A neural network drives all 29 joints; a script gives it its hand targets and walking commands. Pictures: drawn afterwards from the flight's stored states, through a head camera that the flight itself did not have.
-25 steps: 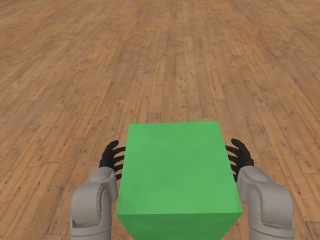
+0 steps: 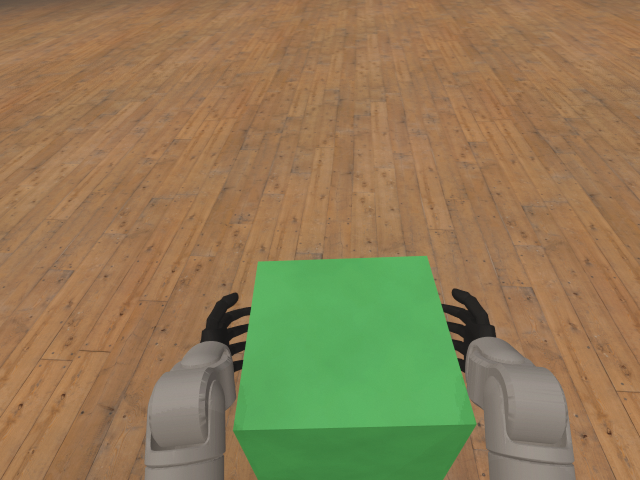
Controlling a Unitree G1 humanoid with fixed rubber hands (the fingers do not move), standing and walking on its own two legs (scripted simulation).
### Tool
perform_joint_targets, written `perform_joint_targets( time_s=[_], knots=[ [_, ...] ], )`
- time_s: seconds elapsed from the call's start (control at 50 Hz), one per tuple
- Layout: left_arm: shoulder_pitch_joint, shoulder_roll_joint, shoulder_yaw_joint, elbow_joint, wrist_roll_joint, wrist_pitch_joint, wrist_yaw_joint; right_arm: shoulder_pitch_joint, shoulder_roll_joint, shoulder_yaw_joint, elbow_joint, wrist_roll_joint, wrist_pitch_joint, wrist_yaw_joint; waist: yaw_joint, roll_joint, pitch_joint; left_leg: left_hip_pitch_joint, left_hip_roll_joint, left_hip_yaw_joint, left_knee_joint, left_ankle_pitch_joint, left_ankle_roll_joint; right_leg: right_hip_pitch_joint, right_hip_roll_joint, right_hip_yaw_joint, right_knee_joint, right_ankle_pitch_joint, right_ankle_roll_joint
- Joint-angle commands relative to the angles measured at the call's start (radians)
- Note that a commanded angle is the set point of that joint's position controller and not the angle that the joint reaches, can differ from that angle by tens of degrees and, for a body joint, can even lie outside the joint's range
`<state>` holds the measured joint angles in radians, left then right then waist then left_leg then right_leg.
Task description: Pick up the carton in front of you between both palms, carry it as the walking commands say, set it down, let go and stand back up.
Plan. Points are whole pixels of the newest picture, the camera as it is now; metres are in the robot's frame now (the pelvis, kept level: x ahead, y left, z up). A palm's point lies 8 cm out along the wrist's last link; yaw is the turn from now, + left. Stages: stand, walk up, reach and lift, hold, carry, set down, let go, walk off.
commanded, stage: carry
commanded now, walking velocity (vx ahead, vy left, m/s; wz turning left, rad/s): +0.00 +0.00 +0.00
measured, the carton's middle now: (346, 383) +0.26 +0.00 +0.01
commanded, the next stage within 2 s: hold in 1.14 s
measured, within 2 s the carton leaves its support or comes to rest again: neither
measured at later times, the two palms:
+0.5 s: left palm (216, 381) +0.25 +0.16 +0.04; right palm (462, 378) +0.25 -0.14 +0.04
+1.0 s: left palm (207, 386) +0.24 +0.17 +0.05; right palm (460, 383) +0.24 -0.13 +0.04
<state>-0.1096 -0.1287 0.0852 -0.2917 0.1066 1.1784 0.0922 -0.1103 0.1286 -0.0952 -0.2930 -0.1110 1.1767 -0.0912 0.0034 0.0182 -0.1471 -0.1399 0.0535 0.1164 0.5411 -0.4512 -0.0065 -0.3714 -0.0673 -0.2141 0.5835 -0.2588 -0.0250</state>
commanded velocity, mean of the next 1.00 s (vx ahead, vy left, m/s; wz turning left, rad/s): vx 0.00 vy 0.00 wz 0.00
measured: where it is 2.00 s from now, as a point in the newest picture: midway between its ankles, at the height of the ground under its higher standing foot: outside the picture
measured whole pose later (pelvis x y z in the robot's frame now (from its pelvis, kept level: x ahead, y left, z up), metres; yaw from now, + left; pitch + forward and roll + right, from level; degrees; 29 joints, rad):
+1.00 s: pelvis -0.05 +0.02 +0.00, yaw +0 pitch +1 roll +0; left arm -0.23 -0.15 0.19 0.17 0.24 0.74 0.02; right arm -0.23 0.14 -0.19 0.16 -0.24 0.74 -0.01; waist 0.00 0.01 -0.08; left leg -0.20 0.02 0.14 0.56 -0.39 0.03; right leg -0.39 -0.10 -0.20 0.51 -0.13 -0.01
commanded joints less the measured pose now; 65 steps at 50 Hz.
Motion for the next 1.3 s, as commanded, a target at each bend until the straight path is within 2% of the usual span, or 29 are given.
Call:
perform_joint_targets(
  time_s=[0.0, 0.12, 0.22, 0.38, 0.48, 0.54, 0.62, 0.72, 0.84, 1.12, 1.14, 1.16, 1.18, 1.2, 1.22, 1.24, 1.26, 1.28],
  knots=[
    [-0.425, -0.824, -0.639, -0.005, -0.274, -0.061, -0.193, -0.425, 0.794, 0.635, -0.007, 0.280, -0.056, 0.204, -0.005, 0.006, -0.181, -0.034, 0.111, -0.062, -0.044, 0.632, 0.008, 0.207, -0.099, 0.111, -0.015, 0.488, -0.007],
    [-0.458, -0.836, -0.606, 0.070, -0.233, -0.182, -0.220, -0.463, 0.815, 0.608, 0.071, 0.239, -0.176, 0.227, -0.007, -0.004, -0.185, -0.046, 0.105, -0.066, -0.061, 0.532, 0.018, 0.222, -0.104, 0.115, -0.040, 0.447, -0.007],
    [-0.424, -0.774, -0.513, 0.182, -0.160, -0.273, -0.225, -0.446, 0.763, 0.530, 0.164, 0.172, -0.271, 0.230, -0.006, -0.003, -0.170, -0.067, 0.104, -0.070, -0.083, 0.451, 0.025, 0.217, -0.104, 0.117, -0.065, 0.379, -0.005],
    [-0.541, -0.788, -0.399, 0.395, -0.082, -0.452, -0.253, -0.537, 0.773, 0.396, 0.401, 0.076, -0.445, 0.260, -0.005, -0.005, -0.140, -0.104, 0.098, -0.081, -0.116, 0.311, 0.035, 0.197, -0.105, 0.126, -0.100, 0.271, -0.001],
    [-0.618, -0.857, -0.395, 0.478, -0.074, -0.545, -0.280, -0.611, 0.839, 0.396, 0.483, 0.066, -0.539, 0.287, -0.005, -0.010, -0.157, -0.105, 0.094, -0.084, -0.118, 0.284, 0.040, 0.205, -0.105, 0.128, -0.107, 0.258, -0.001],
    [-0.623, -0.895, -0.420, 0.474, -0.084, -0.554, -0.290, -0.617, 0.876, 0.425, 0.474, 0.078, -0.549, 0.296, -0.005, -0.012, -0.179, -0.096, 0.093, -0.082, -0.109, 0.306, 0.041, 0.212, -0.107, 0.125, -0.103, 0.278, -0.002],
    [-0.589, -0.919, -0.469, 0.418, -0.111, -0.512, -0.290, -0.587, 0.903, 0.480, 0.412, 0.112, -0.509, 0.296, -0.005, -0.012, -0.199, -0.085, 0.095, -0.079, -0.092, 0.348, 0.042, 0.216, -0.109, 0.121, -0.095, 0.309, -0.003],
    [-0.544, -0.889, -0.445, 0.413, -0.096, -0.475, -0.285, -0.549, 0.872, 0.457, 0.405, 0.101, -0.471, 0.291, -0.005, -0.011, -0.190, -0.094, 0.097, -0.080, -0.089, 0.357, 0.043, 0.207, -0.110, 0.120, -0.095, 0.312, 0.001],
    [-0.576, -0.896, -0.452, 0.403, -0.106, -0.478, -0.287, -0.575, 0.881, 0.462, 0.398, 0.107, -0.473, 0.292, -0.005, -0.009, -0.169, -0.110, 0.096, -0.085, -0.103, 0.322, 0.045, 0.199, -0.109, 0.123, -0.103, 0.280, 0.004],
    [-0.572, -0.898, -0.448, 0.410, -0.104, -0.475, -0.289, -0.570, 0.882, 0.457, 0.406, 0.104, -0.471, 0.293, -0.005, -0.010, -0.176, -0.107, 0.096, -0.084, -0.096, 0.345, 0.048, 0.198, -0.110, 0.117, -0.100, 0.291, 0.007],
    [-0.487, -0.934, -0.413, 0.453, -0.100, -0.493, -0.291, -0.470, 0.885, 0.449, 0.377, 0.117, -0.472, 0.294, -0.012, 0.113, -0.018, -0.219, -0.059, -0.264, -0.220, 0.588, 0.038, 0.533, 0.171, 0.245, -0.097, 0.422, -0.018],
    [-0.498, -0.900, -0.386, 0.436, -0.068, -0.520, -0.279, -0.513, 0.854, 0.449, 0.324, 0.101, -0.489, 0.293, 0.005, 0.102, -0.059, -0.183, -0.058, -0.271, -0.209, 0.640, 0.039, 0.540, 0.149, 0.279, -0.114, 0.456, -0.016],
    [-0.492, -0.895, -0.379, 0.440, -0.057, -0.526, -0.270, -0.524, 0.862, 0.450, 0.339, 0.095, -0.494, 0.291, 0.014, 0.057, -0.073, -0.092, -0.072, -0.261, -0.192, 0.703, 0.031, 0.496, 0.155, 0.280, -0.130, 0.467, -0.007],
    [-0.484, -0.881, -0.377, 0.435, -0.052, -0.531, -0.263, -0.517, 0.857, 0.457, 0.337, 0.100, -0.499, 0.291, 0.024, 0.050, -0.084, -0.034, -0.079, -0.254, -0.192, 0.731, 0.024, 0.477, 0.159, 0.281, -0.143, 0.479, 0.002],
    [-0.475, -0.874, -0.366, 0.456, -0.034, -0.535, -0.259, -0.545, 0.851, 0.472, 0.323, 0.108, -0.504, 0.297, 0.029, 0.057, -0.093, 0.009, -0.089, -0.249, -0.204, 0.683, 0.022, 0.455, 0.163, 0.281, -0.155, 0.455, 0.015],
    [-0.483, -0.884, -0.374, 0.455, -0.041, -0.539, -0.260, -0.549, 0.855, 0.484, 0.325, 0.109, -0.507, 0.299, 0.028, 0.029, -0.094, 0.028, -0.091, -0.241, -0.202, 0.690, 0.018, 0.443, 0.174, 0.275, -0.161, 0.449, 0.021],
    [-0.494, -0.889, -0.383, 0.455, -0.047, -0.542, -0.262, -0.553, 0.855, 0.491, 0.326, 0.112, -0.510, 0.300, 0.024, 0.035, -0.112, 0.055, -0.095, -0.238, -0.208, 0.667, 0.015, 0.446, 0.181, 0.271, -0.165, 0.431, 0.027],
    [-0.515, -0.895, -0.394, 0.459, -0.050, -0.544, -0.267, -0.557, 0.858, 0.489, 0.340, 0.109, -0.513, 0.302, 0.014, 0.047, -0.102, 0.041, -0.099, -0.234, -0.222, 0.590, 0.012, 0.445, 0.183, 0.268, -0.172, 0.379, 0.027]
  ],
)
